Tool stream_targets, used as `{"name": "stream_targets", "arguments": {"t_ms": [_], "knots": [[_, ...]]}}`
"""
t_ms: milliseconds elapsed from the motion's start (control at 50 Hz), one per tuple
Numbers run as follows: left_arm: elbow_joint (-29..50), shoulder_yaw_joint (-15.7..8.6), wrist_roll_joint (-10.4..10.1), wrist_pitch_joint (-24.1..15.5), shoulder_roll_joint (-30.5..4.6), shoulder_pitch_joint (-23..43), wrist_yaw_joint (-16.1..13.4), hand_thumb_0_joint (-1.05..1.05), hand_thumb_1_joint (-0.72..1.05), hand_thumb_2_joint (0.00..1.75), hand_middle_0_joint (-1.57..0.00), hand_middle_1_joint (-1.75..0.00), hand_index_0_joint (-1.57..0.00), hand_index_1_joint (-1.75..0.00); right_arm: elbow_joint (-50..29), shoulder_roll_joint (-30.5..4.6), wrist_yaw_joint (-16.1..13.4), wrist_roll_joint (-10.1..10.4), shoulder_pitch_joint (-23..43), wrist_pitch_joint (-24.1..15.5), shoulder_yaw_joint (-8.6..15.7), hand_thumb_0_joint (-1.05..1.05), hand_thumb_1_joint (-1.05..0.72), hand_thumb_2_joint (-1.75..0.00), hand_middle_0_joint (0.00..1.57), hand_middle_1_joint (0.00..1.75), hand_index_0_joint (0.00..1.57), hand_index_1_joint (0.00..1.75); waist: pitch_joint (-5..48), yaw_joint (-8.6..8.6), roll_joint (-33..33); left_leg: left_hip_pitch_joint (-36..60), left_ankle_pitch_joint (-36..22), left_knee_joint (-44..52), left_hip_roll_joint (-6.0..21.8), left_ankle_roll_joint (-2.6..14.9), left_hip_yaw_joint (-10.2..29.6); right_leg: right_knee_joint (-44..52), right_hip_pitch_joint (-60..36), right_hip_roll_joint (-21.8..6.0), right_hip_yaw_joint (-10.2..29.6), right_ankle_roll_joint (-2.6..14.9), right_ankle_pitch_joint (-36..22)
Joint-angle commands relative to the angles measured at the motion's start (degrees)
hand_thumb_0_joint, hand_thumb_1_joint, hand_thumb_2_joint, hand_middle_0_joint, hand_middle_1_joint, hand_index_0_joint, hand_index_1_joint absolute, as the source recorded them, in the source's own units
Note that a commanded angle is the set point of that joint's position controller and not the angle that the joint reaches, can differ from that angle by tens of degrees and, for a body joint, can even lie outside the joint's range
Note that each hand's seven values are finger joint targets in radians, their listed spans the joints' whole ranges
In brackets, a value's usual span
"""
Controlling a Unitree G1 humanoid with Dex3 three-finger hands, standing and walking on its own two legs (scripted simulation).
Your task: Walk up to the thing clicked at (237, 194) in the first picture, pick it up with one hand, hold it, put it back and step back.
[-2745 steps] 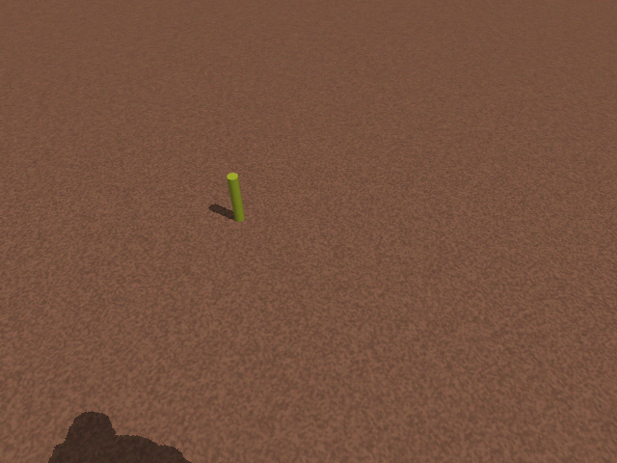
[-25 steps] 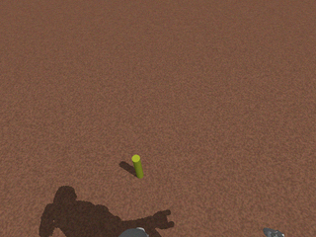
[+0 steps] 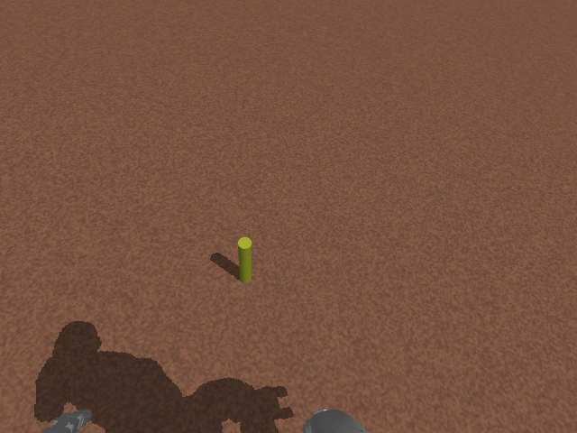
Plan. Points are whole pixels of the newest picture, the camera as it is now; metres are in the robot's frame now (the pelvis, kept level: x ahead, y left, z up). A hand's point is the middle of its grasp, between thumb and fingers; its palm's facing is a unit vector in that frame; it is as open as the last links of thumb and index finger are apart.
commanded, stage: step back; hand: left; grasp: from the side
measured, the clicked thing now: (245, 261) +0.72 +0.13 -0.65
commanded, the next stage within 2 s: stand in 1.90 s
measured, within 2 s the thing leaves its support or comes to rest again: neither
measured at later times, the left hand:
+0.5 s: hand out of the picture -0.05 +0.22 -0.14, palm faces -0.02 -0.90 -0.43, open 7.4 cm
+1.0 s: hand out of the picture -0.28 +0.18 -0.15, palm faces -0.03 -0.91 -0.41, open 7.4 cm
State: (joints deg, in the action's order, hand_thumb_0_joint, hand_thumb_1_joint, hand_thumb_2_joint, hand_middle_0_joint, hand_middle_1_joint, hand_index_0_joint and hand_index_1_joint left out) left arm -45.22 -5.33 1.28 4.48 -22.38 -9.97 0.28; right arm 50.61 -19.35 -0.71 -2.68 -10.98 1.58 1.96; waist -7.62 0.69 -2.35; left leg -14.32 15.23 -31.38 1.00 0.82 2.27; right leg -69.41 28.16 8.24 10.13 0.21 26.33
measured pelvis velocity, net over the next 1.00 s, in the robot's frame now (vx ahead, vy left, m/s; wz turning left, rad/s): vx -0.33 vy -0.09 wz -0.05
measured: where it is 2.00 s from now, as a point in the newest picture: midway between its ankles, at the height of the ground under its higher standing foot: outside the picture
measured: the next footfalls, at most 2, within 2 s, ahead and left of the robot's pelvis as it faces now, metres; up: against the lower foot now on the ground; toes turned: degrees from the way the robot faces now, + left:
right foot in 0.20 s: -0.07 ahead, -0.16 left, +0.00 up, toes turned +0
left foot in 0.56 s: -0.18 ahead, +0.07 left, +0.00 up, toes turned +0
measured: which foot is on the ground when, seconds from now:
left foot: down 0.00-0.24, up 0.26-0.54, down 0.56-0.94, up 0.96-1.00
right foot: up 0.00-0.18, down 0.20-0.60, up 0.62-0.88, down 0.90-1.00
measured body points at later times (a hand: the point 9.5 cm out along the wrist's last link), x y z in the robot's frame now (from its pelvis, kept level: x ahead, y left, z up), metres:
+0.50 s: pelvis -0.17 -0.05 -0.01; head -0.11 -0.06 +0.43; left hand -0.05 +0.26 -0.11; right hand -0.09 -0.37 -0.14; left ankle -0.20 +0.08 -0.69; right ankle -0.11 -0.16 -0.74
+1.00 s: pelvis -0.33 -0.09 -0.01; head -0.31 -0.10 +0.43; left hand -0.28 +0.23 -0.13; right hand -0.21 -0.41 -0.13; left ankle -0.24 +0.06 -0.72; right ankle -0.36 -0.21 -0.74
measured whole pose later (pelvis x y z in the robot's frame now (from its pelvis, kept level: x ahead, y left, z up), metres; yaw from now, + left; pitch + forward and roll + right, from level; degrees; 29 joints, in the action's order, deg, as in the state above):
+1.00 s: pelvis -0.33 -0.09 -0.01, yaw -3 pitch -3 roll -1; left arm -54.4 -3.1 2.8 0.5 -20.3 -15.6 0.2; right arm 50.0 -23.2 -0.1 -1.9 -7.9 3.3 3.4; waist -4.5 2.6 3.2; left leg -25.7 24.8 -45.9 0.7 0.2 5.8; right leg -36.3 11.1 2.1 2.9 1.0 22.5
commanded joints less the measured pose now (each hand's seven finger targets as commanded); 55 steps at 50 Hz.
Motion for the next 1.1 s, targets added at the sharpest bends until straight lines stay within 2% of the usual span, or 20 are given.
{"name": "stream_targets", "arguments": {"t_ms": [0, 100, 180, 220, 240, 260, 320, 460, 540, 580, 600, 620, 680, 800, 860, 900, 940, 960, 1020, 1080], "knots": [[4.15, -3.32, 0.04, -1.52, -8.82, -1.54, -0.94, 0.00, 0.90, 0.90, -0.20, -0.30, -0.20, -0.30, -6.48, -15.24, -1.57, 0.73, 2.21, -2.11, 4.70, 0.00, -0.90, -0.90, 0.20, 0.30, 0.20, 0.30, 6.66, -0.51, 9.37, 10.95, -25.08, 5.54, 11.67, 11.61, 9.50, 3.12, 4.02, -2.20, 0.55, -2.50, 0.93], [3.69, -2.31, 0.00, -2.42, -8.83, -0.01, -0.79, 0.00, 0.90, 0.90, -0.20, -0.30, -0.20, -0.30, -7.29, -17.47, -1.27, 0.51, 0.31, -1.35, 5.28, 0.00, -0.90, -0.90, 0.20, 0.30, 0.20, 0.30, 10.81, -3.13, 13.62, 11.20, -22.64, 3.30, 12.05, 12.27, 8.42, 24.96, -5.44, -6.65, -6.06, -2.77, 2.49], [-1.92, -2.41, 0.47, -3.04, -9.16, -10.12, -0.70, 0.00, 0.90, 0.90, -0.20, -0.30, -0.20, -0.30, -8.97, -17.77, -0.87, 1.77, 6.36, 0.19, 5.01, 0.00, -0.90, -0.90, 0.20, 0.30, 0.20, 0.30, 14.19, 2.04, 13.26, 2.44, -18.00, -3.77, 10.44, 7.91, 6.45, 47.47, -19.38, -7.22, -9.52, 0.40, -14.14], [-0.33, -4.56, 1.55, -3.32, -17.51, -7.85, -0.39, 0.00, 0.90, 0.90, -0.20, -0.30, -0.20, -0.30, -10.48, -12.31, -0.98, 2.47, 5.61, 0.27, 3.42, 0.00, -0.90, -0.90, 0.20, 0.30, 0.20, 0.30, 10.30, 1.44, -8.10, -17.67, 9.05, -16.31, -3.52, 0.75, 2.46, 49.10, -21.85, -21.57, 14.28, 6.16, -15.25], [2.34, -5.37, 1.82, -2.82, -23.50, -1.57, -0.52, 0.00, 0.90, 0.90, -0.20, -0.30, -0.20, -0.30, -10.25, -13.54, -2.35, 2.27, 7.03, 0.49, 4.44, 0.00, -0.90, -0.90, 0.20, 0.30, 0.20, 0.30, 7.23, 3.75, -18.22, -13.59, 22.08, -30.17, -5.85, -1.21, 3.46, 53.50, -5.79, -31.69, 23.55, 16.56, -12.80], [4.03, -5.06, 1.31, -3.00, -21.26, 2.84, -0.87, 0.00, 0.90, 0.90, -0.20, -0.30, -0.20, -0.30, -8.73, -15.96, -2.30, 2.53, 5.46, 0.53, 5.42, 0.00, -0.90, -0.90, 0.20, 0.30, 0.20, 0.30, 3.21, 1.51, -16.13, -9.73, 20.41, -36.57, -3.52, -1.01, 7.29, 55.41, 2.69, -32.60, 23.55, 16.87, -10.41], [4.71, -3.05, 1.17, -3.28, -12.81, 6.73, -1.28, 0.00, 0.90, 0.90, -0.20, -0.30, -0.20, -0.30, -5.54, -13.69, -1.58, 3.02, 0.57, 0.01, 3.78, 0.00, -0.90, -0.90, 0.20, 0.30, 0.20, 0.30, 4.60, -2.22, -6.82, -12.91, 11.59, -37.61, -8.40, -0.77, 6.03, 45.28, -8.58, -19.13, 1.21, 9.71, -29.03], [5.96, -3.15, 1.50, -2.36, -11.97, -0.01, -2.55, 0.00, 0.90, 0.90, -0.20, -0.30, -0.20, -0.30, -6.74, -11.34, -2.08, 1.49, -0.68, -1.50, 2.97, 0.00, -0.90, -0.90, 0.20, 0.30, 0.20, 0.30, 10.92, 1.94, -10.60, -12.85, 15.59, -12.92, -2.03, -1.59, 1.24, 38.03, -27.44, -22.69, 3.10, 11.95, -41.69], [7.39, -1.77, 0.20, -0.78, -10.64, 2.14, -1.65, 0.00, 0.90, 0.90, -0.20, -0.30, -0.20, -0.30, -3.69, -13.34, -1.60, 0.54, -5.63, -1.54, 4.43, 0.00, -0.90, -0.90, 0.20, 0.30, 0.20, 0.30, 12.62, -0.14, -3.41, 3.56, -8.02, 9.46, -1.58, 0.43, 0.42, 29.75, -15.54, -17.46, -0.52, 5.84, -27.91], [7.84, -1.35, -0.45, -0.86, -8.82, 2.25, -1.79, 0.00, 0.90, 0.90, -0.20, -0.30, -0.20, -0.30, -5.84, -22.94, -1.03, -0.10, -1.02, -1.24, 6.07, 0.00, -0.90, -0.90, 0.20, 0.30, 0.20, 0.30, 11.44, 0.11, 16.03, 3.91, -17.56, 12.13, 19.58, 11.83, 25.28, 13.00, 0.41, -4.06, -8.57, 1.02, 7.47], [7.49, -2.60, 0.05, -0.79, -11.62, 5.31, -2.29, 0.00, 0.90, 0.90, -0.20, -0.30, -0.20, -0.30, -7.02, -25.41, -1.15, 0.05, 0.80, -1.52, 6.59, 0.00, -0.90, -0.90, 0.20, 0.30, 0.20, 0.30, 9.68, -2.54, 17.76, -6.60, -16.84, 13.96, 24.99, 17.77, 32.23, 1.64, -4.74, -5.27, -1.20, 0.34, 12.08], [6.43, -2.86, 0.14, -0.63, -12.95, 4.49, -2.09, 0.00, 0.90, 0.90, -0.20, -0.30, -0.20, -0.30, -7.21, -23.14, -1.74, 0.04, 4.02, -1.93, 6.31, 0.00, -0.90, -0.90, 0.20, 0.30, 0.20, 0.30, 7.28, -0.62, 15.06, -9.84, -15.27, 13.74, 25.26, 18.12, 29.62, -3.11, -6.07, -6.64, 1.77, 0.49, 9.44], [3.18, -2.51, -0.73, -0.57, -10.92, -0.87, -1.38, 0.00, 0.90, 0.90, -0.20, -0.30, -0.20, -0.30, -8.08, -15.80, -1.89, -0.18, 7.18, -1.70, 3.97, 0.00, -0.90, -0.90, 0.20, 0.30, 0.20, 0.30, 6.88, 2.84, 7.87, -4.01, -24.00, 7.69, 12.38, 11.27, 9.20, -6.67, -1.31, -2.31, 0.30, 0.44, 2.14], [1.51, -1.06, -0.18, -3.66, -9.37, -0.26, -0.63, 0.00, 0.90, 0.90, -0.20, -0.30, -0.20, -0.30, -6.13, -15.90, -0.64, 0.14, 1.56, -0.98, 4.55, 0.00, -0.90, -0.90, 0.20, 0.30, 0.20, 0.30, 10.33, -2.39, 13.74, 8.68, -0.54, 6.49, 9.95, 11.35, 7.83, 27.42, -5.67, -7.47, -7.21, -1.69, 2.86], [-4.58, -1.31, 0.07, -5.33, -9.03, -7.07, -1.06, 0.00, 0.90, 0.90, -0.20, -0.30, -0.20, -0.30, -5.63, -18.09, 0.19, 0.15, 3.35, 0.67, 5.11, 0.00, -0.90, -0.90, 0.20, 0.30, 0.20, 0.30, 11.87, 0.19, 14.21, 1.69, 7.35, 2.43, 9.26, 9.33, 5.92, 48.80, -18.66, -6.21, -12.09, 0.29, -5.29], [-6.34, -2.85, 1.59, -6.37, -14.20, -7.84, -1.56, 0.00, 0.90, 0.90, -0.20, -0.30, -0.20, -0.30, -6.12, -11.71, 0.32, 0.94, 2.50, 0.84, 3.12, 0.00, -0.90, -0.90, 0.20, 0.30, 0.20, 0.30, 9.30, 0.47, -1.16, -15.01, 11.34, -13.68, 1.78, 3.47, 1.58, 52.74, -25.82, -14.12, 6.81, 3.13, -1.24], [-2.54, -4.11, 2.10, -6.13, -22.18, 0.30, -1.65, 0.00, 0.90, 0.90, -0.20, -0.30, -0.20, -0.30, -6.54, -14.42, -0.35, 0.98, 7.66, 0.31, 4.19, 0.00, -0.90, -0.90, 0.20, 0.30, 0.20, 0.30, 2.14, 3.17, -9.34, -13.44, 16.79, -20.51, -0.65, -1.33, 8.16, 57.21, -2.42, -31.36, 26.42, 13.75, 16.67], [-1.84, -3.63, 1.89, -6.23, -20.27, 4.55, -1.60, 0.00, 0.90, 0.90, -0.20, -0.30, -0.20, -0.30, -5.12, -16.67, -0.04, 1.30, 6.71, 0.33, 5.11, 0.00, -0.90, -0.90, 0.20, 0.30, 0.20, 0.30, -1.88, 0.93, -7.73, -9.08, 14.26, -24.86, 0.62, -1.41, 9.29, 58.27, 4.23, -30.71, 23.18, 13.33, 20.03], [-3.45, -2.18, 0.96, -7.19, -13.23, 2.97, -1.84, 0.00, 0.90, 0.90, -0.20, -0.30, -0.20, -0.30, -2.06, -12.93, 0.65, 1.77, 3.22, -0.54, 3.53, 0.00, -0.90, -0.90, 0.20, 0.30, 0.20, 0.30, -0.17, -0.78, -3.93, -13.49, 6.18, -21.75, -3.61, -1.40, 6.99, 50.70, -10.66, -19.24, 3.37, 7.33, -6.75], [-4.77, -2.66, 1.40, -7.65, -15.10, -3.37, -1.46, 0.00, 0.90, 0.90, -0.20, -0.30, -0.20, -0.30, -2.59, -13.28, 1.23, 1.01, 5.21, -1.08, 3.28, 0.00, -0.90, -0.90, 0.20, 0.30, 0.20, 0.30, 1.87, 2.95, -8.15, -14.71, 8.88, -16.38, -2.54, -1.82, 3.94, 50.79, -17.33, -20.03, 5.15, 8.06, -2.58]]}}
